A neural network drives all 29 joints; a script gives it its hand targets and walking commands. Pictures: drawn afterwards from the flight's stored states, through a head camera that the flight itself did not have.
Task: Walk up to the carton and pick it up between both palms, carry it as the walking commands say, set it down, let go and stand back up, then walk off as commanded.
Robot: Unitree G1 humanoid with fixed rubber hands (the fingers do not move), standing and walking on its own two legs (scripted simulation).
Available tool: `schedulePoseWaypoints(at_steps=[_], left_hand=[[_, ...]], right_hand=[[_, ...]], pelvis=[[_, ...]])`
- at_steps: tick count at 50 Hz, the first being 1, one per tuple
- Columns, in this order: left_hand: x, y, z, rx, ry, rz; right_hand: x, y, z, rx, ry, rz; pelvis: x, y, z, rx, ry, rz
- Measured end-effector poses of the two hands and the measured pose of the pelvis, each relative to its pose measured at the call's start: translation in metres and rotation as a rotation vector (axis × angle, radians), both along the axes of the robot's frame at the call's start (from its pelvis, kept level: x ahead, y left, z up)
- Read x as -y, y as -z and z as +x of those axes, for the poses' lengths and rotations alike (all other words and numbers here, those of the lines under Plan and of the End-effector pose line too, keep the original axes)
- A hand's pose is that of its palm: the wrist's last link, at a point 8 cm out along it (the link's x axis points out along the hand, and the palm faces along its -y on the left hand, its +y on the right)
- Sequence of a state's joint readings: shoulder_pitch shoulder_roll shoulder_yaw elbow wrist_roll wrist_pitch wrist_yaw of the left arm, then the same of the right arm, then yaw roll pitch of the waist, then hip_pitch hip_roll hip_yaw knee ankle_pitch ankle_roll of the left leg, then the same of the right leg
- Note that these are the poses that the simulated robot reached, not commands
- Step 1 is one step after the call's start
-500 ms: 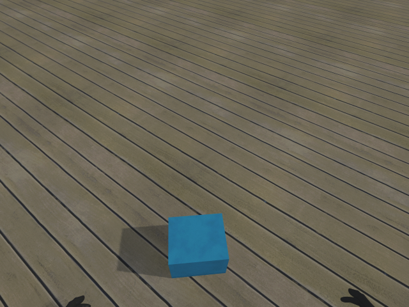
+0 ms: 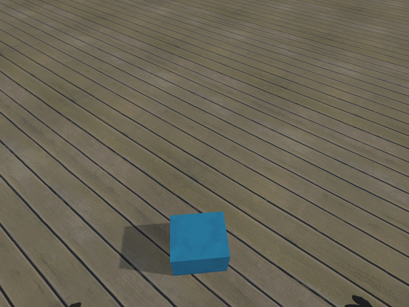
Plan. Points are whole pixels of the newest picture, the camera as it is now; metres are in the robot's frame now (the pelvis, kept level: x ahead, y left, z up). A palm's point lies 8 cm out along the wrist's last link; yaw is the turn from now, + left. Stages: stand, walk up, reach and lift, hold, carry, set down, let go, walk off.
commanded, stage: stand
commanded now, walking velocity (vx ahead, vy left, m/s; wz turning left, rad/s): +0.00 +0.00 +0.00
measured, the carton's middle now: (198, 243) +0.51 +0.05 -0.68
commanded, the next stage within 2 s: walk off in 0.28 s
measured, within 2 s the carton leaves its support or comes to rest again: neither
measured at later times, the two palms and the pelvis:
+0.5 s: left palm out of the picture +0.08 +0.31 -0.11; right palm out of the picture +0.09 -0.31 -0.10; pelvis +0.00 +0.00 +0.00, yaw +0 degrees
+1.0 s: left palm out of the picture +0.06 +0.38 -0.13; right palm out of the picture +0.02 -0.20 -0.13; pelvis -0.01 +0.08 -0.01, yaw +0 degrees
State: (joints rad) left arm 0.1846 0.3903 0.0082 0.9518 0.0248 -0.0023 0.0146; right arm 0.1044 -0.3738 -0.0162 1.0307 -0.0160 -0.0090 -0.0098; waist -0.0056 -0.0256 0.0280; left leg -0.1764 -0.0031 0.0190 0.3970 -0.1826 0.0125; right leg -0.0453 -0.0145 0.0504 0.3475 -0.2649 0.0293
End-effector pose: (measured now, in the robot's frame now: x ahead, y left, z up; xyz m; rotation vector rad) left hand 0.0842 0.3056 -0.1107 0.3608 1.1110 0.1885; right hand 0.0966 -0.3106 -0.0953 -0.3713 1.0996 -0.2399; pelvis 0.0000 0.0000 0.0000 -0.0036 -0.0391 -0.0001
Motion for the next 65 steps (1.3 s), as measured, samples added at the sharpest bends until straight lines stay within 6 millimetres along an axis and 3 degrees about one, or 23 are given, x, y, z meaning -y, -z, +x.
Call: schedulePoseWaypoints(at_steps=[24, 33, 38, 43, 50, 57, 61, 65], left_hand=[[-0.006, 0.000, -0.005, -0.021, -0.018, 0.004], [-0.003, 0.007, -0.022, -0.053, -0.048, -0.002], [-0.030, 0.016, -0.042, -0.102, -0.092, 0.027], [-0.064, 0.028, -0.046, -0.144, -0.112, 0.030], [-0.073, 0.021, -0.025, -0.116, -0.087, -0.007], [-0.071, 0.018, -0.020, -0.098, -0.092, -0.016], [-0.073, 0.017, -0.034, -0.109, -0.110, 0.000], [-0.084, 0.012, -0.068, -0.158, -0.150, 0.027]], right_hand=[[0.000, 0.000, -0.001, -0.016, -0.001, -0.003], [-0.018, 0.024, -0.038, -0.179, 0.036, 0.036], [-0.036, 0.032, -0.053, -0.237, 0.037, 0.039], [-0.067, 0.032, -0.062, -0.236, 0.048, 0.040], [-0.115, 0.031, -0.079, -0.245, 0.070, 0.075], [-0.152, 0.048, -0.088, -0.245, 0.077, 0.138], [-0.166, 0.064, -0.092, -0.255, 0.084, 0.181], [-0.174, 0.063, -0.086, -0.254, 0.061, 0.193]], pelvis=[[-0.002, -0.001, -0.001, 0.001, -0.006, 0.000], [-0.011, 0.003, -0.004, -0.018, -0.010, 0.004], [-0.030, 0.011, -0.004, -0.027, -0.012, -0.001], [-0.059, 0.016, -0.002, -0.034, -0.010, 0.012], [-0.085, 0.006, -0.007, -0.038, -0.005, -0.002], [-0.103, 0.008, -0.009, -0.028, -0.003, 0.016], [-0.110, 0.012, -0.010, -0.030, 0.007, 0.035], [-0.117, 0.009, -0.010, -0.034, -0.007, 0.035]])
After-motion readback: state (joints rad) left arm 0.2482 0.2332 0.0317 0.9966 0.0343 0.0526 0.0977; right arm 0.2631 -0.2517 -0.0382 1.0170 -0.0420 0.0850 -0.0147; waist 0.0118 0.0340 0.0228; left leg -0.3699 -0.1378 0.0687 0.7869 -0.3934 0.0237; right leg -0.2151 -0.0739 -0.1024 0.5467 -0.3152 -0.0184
